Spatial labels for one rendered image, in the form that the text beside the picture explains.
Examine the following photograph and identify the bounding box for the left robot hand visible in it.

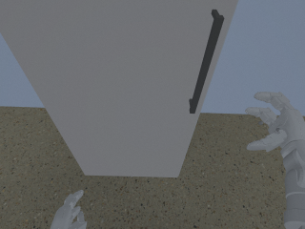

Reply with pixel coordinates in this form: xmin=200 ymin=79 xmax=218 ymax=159
xmin=51 ymin=190 xmax=87 ymax=229

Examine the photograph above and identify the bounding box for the fridge door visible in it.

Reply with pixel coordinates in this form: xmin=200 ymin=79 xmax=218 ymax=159
xmin=0 ymin=0 xmax=237 ymax=177

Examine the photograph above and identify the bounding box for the robot right forearm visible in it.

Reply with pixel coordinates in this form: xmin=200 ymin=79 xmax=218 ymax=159
xmin=280 ymin=139 xmax=305 ymax=229

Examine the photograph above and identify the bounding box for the right robot hand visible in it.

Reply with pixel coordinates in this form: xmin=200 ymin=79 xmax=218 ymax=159
xmin=245 ymin=92 xmax=305 ymax=153

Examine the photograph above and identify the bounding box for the handle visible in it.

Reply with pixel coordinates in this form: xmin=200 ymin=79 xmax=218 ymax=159
xmin=189 ymin=10 xmax=225 ymax=114

